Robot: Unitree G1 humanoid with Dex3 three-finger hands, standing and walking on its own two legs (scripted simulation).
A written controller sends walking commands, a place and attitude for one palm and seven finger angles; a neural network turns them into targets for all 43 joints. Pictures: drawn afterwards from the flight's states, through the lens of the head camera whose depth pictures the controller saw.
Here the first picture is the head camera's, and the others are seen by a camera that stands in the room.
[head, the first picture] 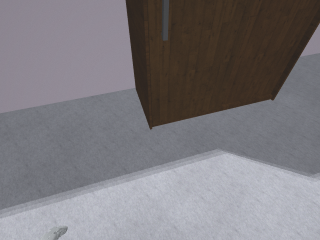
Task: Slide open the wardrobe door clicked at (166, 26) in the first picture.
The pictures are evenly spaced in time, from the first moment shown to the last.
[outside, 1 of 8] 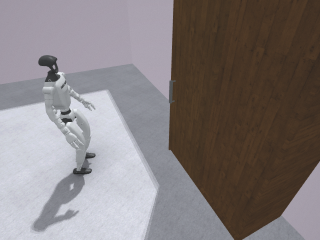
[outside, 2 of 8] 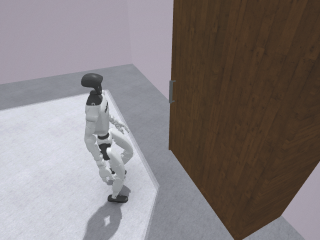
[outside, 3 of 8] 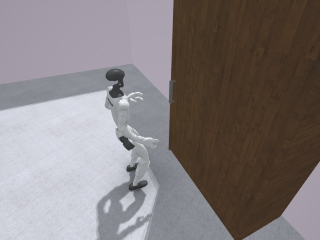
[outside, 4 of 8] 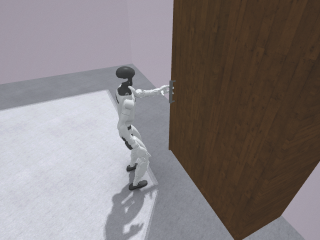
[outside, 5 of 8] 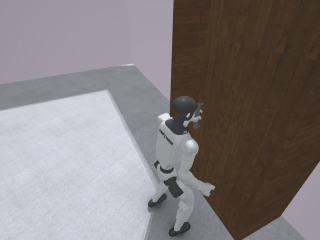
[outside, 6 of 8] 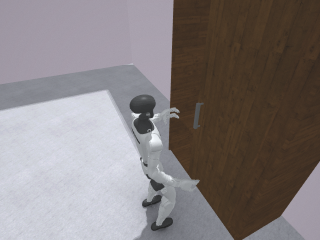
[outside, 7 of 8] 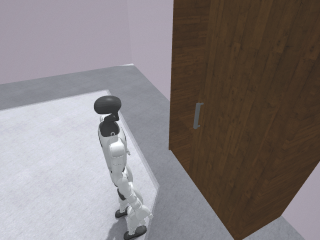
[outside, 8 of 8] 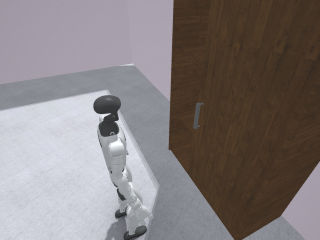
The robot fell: no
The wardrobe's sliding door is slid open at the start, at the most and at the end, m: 0.00 0.46 0.46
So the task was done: yes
